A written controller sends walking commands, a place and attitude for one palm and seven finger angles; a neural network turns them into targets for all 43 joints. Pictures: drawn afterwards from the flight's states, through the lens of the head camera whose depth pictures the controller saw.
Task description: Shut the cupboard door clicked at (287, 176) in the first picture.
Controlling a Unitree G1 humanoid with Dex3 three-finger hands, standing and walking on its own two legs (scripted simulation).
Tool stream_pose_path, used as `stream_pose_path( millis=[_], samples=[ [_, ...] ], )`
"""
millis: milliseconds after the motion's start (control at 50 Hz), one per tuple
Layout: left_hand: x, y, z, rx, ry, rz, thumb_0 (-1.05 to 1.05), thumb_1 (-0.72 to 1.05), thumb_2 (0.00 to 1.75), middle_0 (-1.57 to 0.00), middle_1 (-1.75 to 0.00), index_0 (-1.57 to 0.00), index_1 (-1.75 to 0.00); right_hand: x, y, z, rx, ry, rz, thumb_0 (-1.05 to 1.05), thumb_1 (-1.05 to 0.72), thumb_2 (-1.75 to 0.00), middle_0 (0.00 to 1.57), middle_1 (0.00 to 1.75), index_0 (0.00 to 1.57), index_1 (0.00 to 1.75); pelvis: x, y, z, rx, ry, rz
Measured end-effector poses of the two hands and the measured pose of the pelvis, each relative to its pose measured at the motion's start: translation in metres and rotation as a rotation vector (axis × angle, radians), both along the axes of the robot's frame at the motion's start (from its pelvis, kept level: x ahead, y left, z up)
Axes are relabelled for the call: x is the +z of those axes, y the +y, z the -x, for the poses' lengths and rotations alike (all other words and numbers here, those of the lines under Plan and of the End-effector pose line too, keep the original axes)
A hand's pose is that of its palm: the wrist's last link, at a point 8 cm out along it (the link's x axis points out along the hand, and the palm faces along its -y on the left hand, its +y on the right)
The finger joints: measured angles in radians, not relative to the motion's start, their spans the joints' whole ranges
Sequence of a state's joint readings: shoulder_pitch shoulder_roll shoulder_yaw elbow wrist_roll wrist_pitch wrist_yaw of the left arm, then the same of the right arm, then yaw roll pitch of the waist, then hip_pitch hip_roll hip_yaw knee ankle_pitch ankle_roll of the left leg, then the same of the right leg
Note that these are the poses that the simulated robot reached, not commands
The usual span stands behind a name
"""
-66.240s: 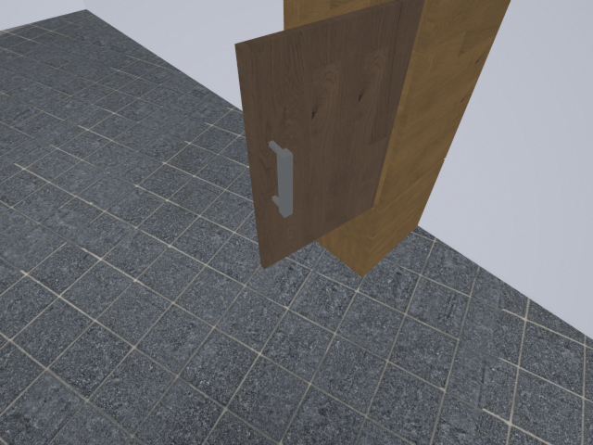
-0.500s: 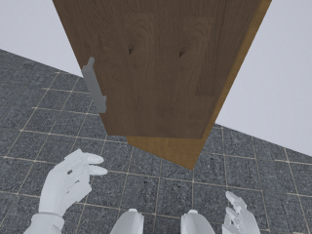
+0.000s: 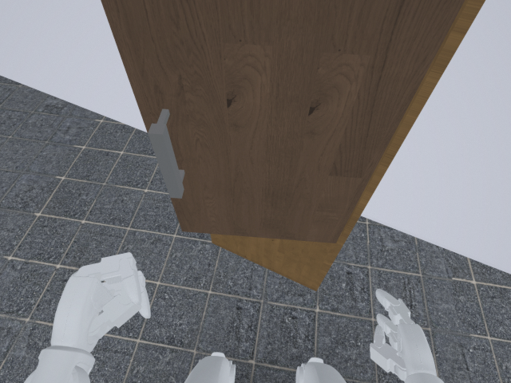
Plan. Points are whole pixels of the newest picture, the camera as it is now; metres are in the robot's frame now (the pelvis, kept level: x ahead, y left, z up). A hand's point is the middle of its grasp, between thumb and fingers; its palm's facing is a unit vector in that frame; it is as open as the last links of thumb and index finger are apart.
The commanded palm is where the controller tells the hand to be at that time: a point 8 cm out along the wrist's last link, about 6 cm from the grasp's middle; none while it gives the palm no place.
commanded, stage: raise the hand and make a fist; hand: left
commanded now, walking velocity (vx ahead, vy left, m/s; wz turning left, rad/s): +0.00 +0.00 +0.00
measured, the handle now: (171, 156) +0.46 +0.19 +0.07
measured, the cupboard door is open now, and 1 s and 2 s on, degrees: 21 21 21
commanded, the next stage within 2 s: bring the fist close to the handle in 0.62 s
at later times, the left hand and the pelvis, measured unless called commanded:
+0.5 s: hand (136, 290) +0.22 +0.18 +0.07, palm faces -0.02 -1.00 -0.04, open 3.1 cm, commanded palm +0.20 +0.23 +0.07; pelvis +0.00 -0.01 +0.01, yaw +0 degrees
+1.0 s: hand (146, 271) +0.25 +0.17 +0.07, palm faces -0.03 -1.00 -0.03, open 3.1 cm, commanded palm +0.24 +0.23 +0.07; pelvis -0.01 -0.01 +0.00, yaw +0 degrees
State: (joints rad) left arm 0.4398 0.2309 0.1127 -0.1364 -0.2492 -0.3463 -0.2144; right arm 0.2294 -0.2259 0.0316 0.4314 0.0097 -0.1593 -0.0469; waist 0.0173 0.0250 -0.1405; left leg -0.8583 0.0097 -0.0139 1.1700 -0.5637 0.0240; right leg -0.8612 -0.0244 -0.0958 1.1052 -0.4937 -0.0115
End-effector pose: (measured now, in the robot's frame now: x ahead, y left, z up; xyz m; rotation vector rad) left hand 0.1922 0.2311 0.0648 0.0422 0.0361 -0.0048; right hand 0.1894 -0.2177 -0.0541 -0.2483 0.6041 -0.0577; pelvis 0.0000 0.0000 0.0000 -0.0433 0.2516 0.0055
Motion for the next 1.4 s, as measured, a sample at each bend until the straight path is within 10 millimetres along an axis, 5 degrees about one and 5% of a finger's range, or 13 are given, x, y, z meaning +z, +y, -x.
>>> stream_pose_path(
  millis=[140, 420, 820, 1400],
  samples=[
    [0.007, 0.006, -0.007, 0.003, -0.009, -0.007, 0.02, 0.9, 0.9, -1.28, -1.48, -1.28, -1.47, -0.004, 0.001, 0.006, 0.0, 0.033, -0.013, 0.01, -0.9, -0.9, 0.2, 0.3, 0.2, 0.3, 0.003, -0.001, -0.002, 0.001, -0.008, 0.0],
    [0.009, 0.003, -0.015, -0.014, -0.003, 0.008, 0.02, 0.9, 0.9, -1.3, -1.5, -1.3, -1.5, -0.003, -0.026, 0.033, -0.063, 0.082, 0.025, 0.01, -0.9, -0.9, 0.2, 0.3, 0.2, 0.3, 0.009, -0.006, -0.001, -0.006, -0.019, -0.01],
    [0.011, -0.003, -0.006, -0.01, -0.028, -0.003, 0.02, 0.9, 0.9, -1.3, -1.5, -1.3, -1.5, -0.006, -0.021, 0.026, -0.03, 0.043, -0.004, 0.01, -0.9, -0.9, 0.2, 0.3, 0.2, 0.3, 0.006, -0.012, 0.008, -0.002, -0.028, -0.016],
    [0.009, -0.017, -0.099, -0.028, -0.049, 0.019, 0.02, 0.9, 0.9, -1.3, -1.5, -1.3, -1.5, -0.018, -0.034, 0.058, -0.093, 0.182, 0.01, 0.01, -0.9, -0.9, 0.2, 0.3, 0.2, 0.3, 0.013, -0.008, 0.007, -0.017, -0.015, -0.028]
  ],
)
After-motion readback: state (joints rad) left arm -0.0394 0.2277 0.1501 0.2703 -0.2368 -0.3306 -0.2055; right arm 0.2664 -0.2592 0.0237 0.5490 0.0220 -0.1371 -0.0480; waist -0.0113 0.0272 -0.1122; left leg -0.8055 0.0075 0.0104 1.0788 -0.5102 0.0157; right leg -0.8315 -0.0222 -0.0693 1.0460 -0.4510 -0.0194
